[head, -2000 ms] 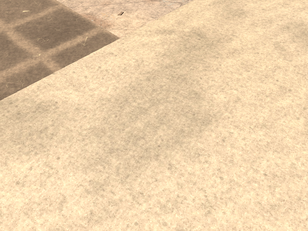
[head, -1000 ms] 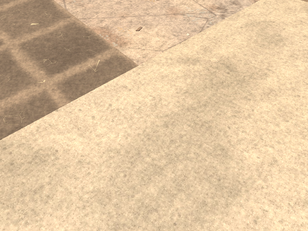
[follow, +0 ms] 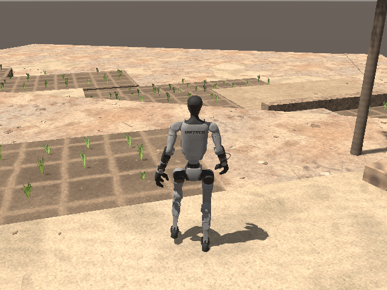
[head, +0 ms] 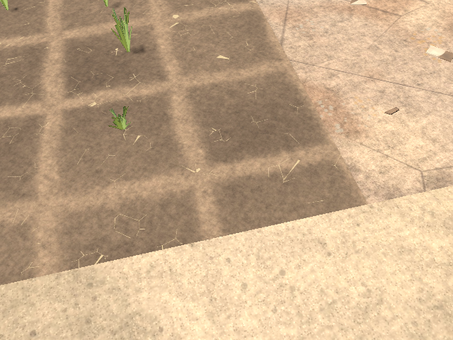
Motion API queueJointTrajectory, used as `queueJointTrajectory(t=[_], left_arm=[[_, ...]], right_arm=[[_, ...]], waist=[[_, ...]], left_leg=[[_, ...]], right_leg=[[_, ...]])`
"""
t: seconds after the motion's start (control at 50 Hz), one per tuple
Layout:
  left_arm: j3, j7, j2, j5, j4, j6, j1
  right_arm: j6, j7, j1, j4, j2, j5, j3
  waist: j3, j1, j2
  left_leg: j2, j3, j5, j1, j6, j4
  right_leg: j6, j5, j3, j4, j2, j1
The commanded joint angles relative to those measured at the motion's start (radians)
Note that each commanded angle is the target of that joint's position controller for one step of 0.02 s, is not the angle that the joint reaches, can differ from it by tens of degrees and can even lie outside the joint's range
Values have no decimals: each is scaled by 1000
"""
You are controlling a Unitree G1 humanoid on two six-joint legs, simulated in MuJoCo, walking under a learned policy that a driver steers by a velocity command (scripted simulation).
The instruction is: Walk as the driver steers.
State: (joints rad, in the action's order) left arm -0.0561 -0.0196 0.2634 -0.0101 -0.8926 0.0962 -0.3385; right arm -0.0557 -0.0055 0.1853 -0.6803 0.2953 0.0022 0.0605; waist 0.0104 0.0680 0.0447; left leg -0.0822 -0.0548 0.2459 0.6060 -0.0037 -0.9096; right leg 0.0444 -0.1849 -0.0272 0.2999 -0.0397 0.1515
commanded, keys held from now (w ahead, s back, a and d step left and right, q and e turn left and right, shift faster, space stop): w+e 0.88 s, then w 0.12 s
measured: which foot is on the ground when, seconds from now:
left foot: up 0.00-0.18, down 0.20-0.70, up 0.72-1.00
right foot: down 0.00-0.20, up 0.22-0.68, down 0.70-1.00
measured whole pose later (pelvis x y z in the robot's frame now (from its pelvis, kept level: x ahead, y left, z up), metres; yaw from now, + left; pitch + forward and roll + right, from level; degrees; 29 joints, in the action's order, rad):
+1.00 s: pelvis +0.48 -0.12 +0.00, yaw -32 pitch +2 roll +1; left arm -0.05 0.00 0.26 -0.01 -0.74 0.05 -0.33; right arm -0.08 0.00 0.10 -0.70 0.30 -0.01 0.07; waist 0.04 0.05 0.04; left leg -0.11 -0.07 0.07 0.68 0.05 -0.84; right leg 0.10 -0.19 0.08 0.33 -0.10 0.16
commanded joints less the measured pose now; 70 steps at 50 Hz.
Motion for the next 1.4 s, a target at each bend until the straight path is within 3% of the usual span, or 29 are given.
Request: queueJointTrajectory(t=[0.02,0.12,0.2,0.22,0.24,0.26,0.28,0.34,0.5,0.62,0.66,0.7,0.72,0.74,0.76,0.78,0.8,0.84,0.92,1.04,1.16,1.2,1.22,1.24,1.26,1.28,1.32,1.36,1.4], left_arm=[[-37,9,177,-14,68,6,54],[-37,17,186,-26,34,-20,-44],[-24,23,152,-13,46,-28,-24],[3,24,71,17,85,-22,-20],[13,25,37,-19,109,-7,-132],[-14,28,141,-37,89,-10,-94],[-25,27,164,-38,102,-15,-28],[-29,23,112,-22,108,-42,5],[-10,-10,49,-12,194,-64,171],[-11,-38,76,-11,273,-69,321],[-27,-40,105,-9,283,-74,286],[-82,-26,197,-16,212,-82,13],[-115,-3,303,-23,188,-91,-121],[-110,-9,376,-20,220,-73,-63],[-85,-20,280,-17,232,-55,-77],[-70,-22,232,-12,221,-42,-43],[-60,-21,201,-14,228,-37,16],[-42,-11,151,6,259,-38,114],[-43,13,162,4,245,-30,86],[-39,35,171,-3,182,-30,-16],[-41,37,167,-8,142,-54,-82],[-44,42,180,-10,146,-65,-48],[-35,40,164,-5,163,-65,-22],[-18,44,124,14,186,-62,-62],[2,39,53,-2,169,-50,-204],[-13,33,149,-13,162,-42,-136],[-20,32,172,-15,213,-36,57],[-23,31,148,3,215,-37,47],[-18,32,117,-1,205,-45,15]], right_arm=[[-29,10,-73,86,9,0,-9],[-48,28,-189,121,42,18,-1],[-58,12,53,66,141,1,49],[-49,-1,222,51,221,-15,69],[-35,8,239,35,244,-20,71],[-35,12,202,38,147,-9,49],[-37,13,153,39,99,0,34],[-47,22,28,24,45,-13,20],[-54,-1,41,-38,114,-11,54],[-25,-6,105,-82,172,23,77],[-10,-9,98,-84,203,31,85],[4,-11,92,-79,187,36,74],[-3,-12,122,-54,119,-3,47],[-32,-4,182,3,13,-22,11],[-61,5,50,13,117,24,28],[-75,8,0,32,137,47,33],[-81,-1,1,19,127,27,30],[-68,-7,28,4,135,-5,41],[-34,-5,6,15,89,-17,30],[-49,23,-199,63,37,-10,4],[-65,47,-234,93,73,3,16],[-68,45,-105,63,102,0,33],[-72,43,33,35,142,-11,48],[-72,42,185,22,207,-19,61],[-63,50,249,-18,219,-2,66],[-59,49,248,-17,121,26,40],[-47,41,125,0,90,5,22],[-47,40,74,4,67,-19,10],[-53,38,75,-8,63,-8,10]], waist=[[5,-25,-115],[12,1,-140],[-126,-148,-119],[-286,-207,48],[-364,-146,317],[-244,-158,168],[-134,-151,114],[-16,-74,81],[36,-85,11],[79,-122,4],[32,-85,30],[-125,60,7],[-212,88,-168],[-335,-28,-328],[-331,57,-168],[-190,41,-148],[-121,-2,-76],[-71,-72,-93],[-48,-81,-87],[5,7,-118],[45,5,-135],[-19,-70,-146],[-137,-137,-121],[-295,-167,25],[-380,-119,303],[-288,-157,164],[-60,-137,-10],[-25,-80,7],[-34,-59,34]], left_leg=[[8,19,-148,-13,18,204],[59,18,-215,-126,17,381],[8,-19,-192,-571,-67,466],[-210,-230,-207,-837,-127,438],[-372,-617,29,-976,-254,563],[-329,-587,162,-879,-234,605],[-289,-434,130,-770,-203,621],[-193,-183,-87,-526,-175,713],[-177,111,-302,-503,-178,777],[-223,203,-350,-634,-136,717],[-221,239,-643,-670,-112,589],[-154,301,-788,-555,-55,208],[-95,308,-317,-276,2,-140],[109,108,392,83,47,-416],[76,-39,347,186,28,-478],[38,-21,252,246,4,-441],[-7,-22,168,196,-6,-363],[-50,-32,71,55,3,-253],[-33,1,-59,35,52,-94],[36,40,-426,-62,49,300],[55,32,-201,1,-23,407],[91,69,-181,-166,-70,458],[42,27,-255,-401,-120,435],[-137,-206,-276,-708,-211,406],[-302,-646,-51,-968,-353,533],[-290,-673,155,-934,-317,594],[-218,-423,50,-662,-258,638],[-148,-306,-129,-527,-241,685],[-122,-238,-213,-492,-247,717]], right_leg=[[173,250,198,-135,221,0],[143,197,244,-71,247,-34],[59,223,211,238,165,77],[13,-75,130,566,78,263],[-13,-430,108,814,10,540],[-18,-375,160,931,69,622],[-16,-282,149,945,98,645],[-38,-130,135,875,171,540],[-56,163,92,555,172,531],[7,91,9,376,138,507],[46,-11,-51,357,78,402],[109,26,-91,284,-26,-3],[184,65,203,260,154,-293],[370,-204,801,78,355,-510],[339,-269,835,-28,374,-498],[301,-201,697,-30,349,-393],[266,-95,578,-17,301,-254],[236,88,436,-39,232,-53],[247,279,317,-80,194,36],[170,212,220,-86,138,63],[166,324,323,32,248,-163],[138,569,298,165,219,-183],[112,595,256,339,169,-109],[70,311,201,642,72,102],[6,-381,166,946,-84,452],[9,-394,232,1044,-25,584],[6,-215,159,1001,64,611],[-5,-114,145,896,123,533],[-25,-96,125,823,145,499]])
Keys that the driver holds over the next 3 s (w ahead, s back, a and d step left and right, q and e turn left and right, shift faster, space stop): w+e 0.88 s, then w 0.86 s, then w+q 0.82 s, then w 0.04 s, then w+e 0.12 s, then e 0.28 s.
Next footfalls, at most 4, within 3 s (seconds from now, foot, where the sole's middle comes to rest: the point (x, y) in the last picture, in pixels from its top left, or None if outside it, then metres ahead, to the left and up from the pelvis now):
0.20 left None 0.27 0.14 -0.78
0.70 right None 0.46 -0.19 -0.78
1.22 left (312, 244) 0.81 -0.17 -0.78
1.74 right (418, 222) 0.91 -0.53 -0.78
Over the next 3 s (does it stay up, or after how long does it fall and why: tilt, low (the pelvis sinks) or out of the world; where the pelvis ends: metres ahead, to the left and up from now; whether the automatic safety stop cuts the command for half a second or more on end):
stays up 1.47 -0.50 -0.24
